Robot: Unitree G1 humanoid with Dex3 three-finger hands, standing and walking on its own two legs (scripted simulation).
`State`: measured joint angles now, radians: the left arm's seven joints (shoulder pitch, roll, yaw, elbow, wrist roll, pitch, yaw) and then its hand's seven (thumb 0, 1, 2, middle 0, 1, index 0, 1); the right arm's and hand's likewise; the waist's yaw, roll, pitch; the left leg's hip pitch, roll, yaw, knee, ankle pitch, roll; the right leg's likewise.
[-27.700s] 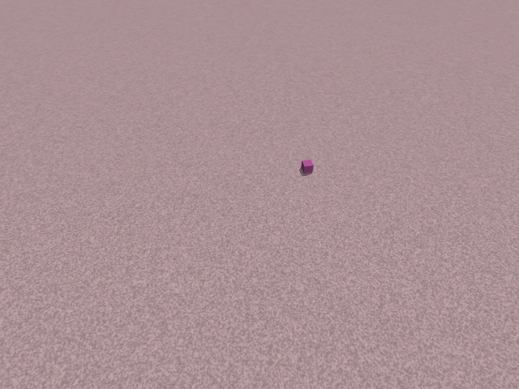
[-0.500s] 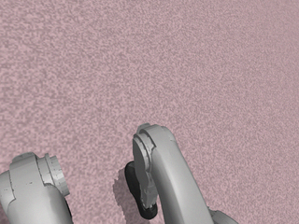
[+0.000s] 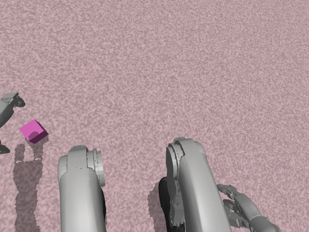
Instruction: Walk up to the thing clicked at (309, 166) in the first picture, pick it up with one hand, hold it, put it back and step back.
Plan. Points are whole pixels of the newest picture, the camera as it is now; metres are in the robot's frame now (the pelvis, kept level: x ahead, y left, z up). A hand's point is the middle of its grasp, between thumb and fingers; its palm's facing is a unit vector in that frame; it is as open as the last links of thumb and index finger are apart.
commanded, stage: withdraw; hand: left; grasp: from above
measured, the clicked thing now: (34, 131) +0.42 +0.35 -0.31
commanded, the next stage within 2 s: home in 0.24 s
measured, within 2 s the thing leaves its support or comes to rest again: neither
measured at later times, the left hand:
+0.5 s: hand (1, 106) +0.43 +0.36 -0.10, palm faces -0.43 -0.09 -0.90, open 11.7 cm
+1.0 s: hand out of the picture +0.27 +0.28 +0.10, palm faces -0.15 -0.78 -0.61, open 7.5 cm
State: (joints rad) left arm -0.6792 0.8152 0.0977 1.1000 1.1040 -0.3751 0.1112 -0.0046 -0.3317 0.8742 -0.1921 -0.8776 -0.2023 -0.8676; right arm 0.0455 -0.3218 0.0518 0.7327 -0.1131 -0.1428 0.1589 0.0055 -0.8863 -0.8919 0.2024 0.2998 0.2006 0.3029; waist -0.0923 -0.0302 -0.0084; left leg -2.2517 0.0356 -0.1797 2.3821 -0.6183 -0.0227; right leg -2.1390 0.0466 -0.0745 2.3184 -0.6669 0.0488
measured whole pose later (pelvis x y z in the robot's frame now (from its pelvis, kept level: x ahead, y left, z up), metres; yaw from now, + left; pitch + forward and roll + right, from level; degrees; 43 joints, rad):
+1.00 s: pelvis +0.02 +0.00 +0.20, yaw +6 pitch +28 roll -5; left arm -0.03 0.43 0.05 0.32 0.36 0.13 0.01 0.00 0.85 0.89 -0.21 -0.31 -0.21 -0.31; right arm 0.07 -0.25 -0.02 0.57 0.03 -0.07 -0.02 0.01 -0.90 -0.90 0.20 0.30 0.20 0.30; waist -0.03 0.02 -0.20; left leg -1.63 0.04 -0.09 1.73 -0.59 -0.01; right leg -1.54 0.00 -0.04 1.69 -0.64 0.03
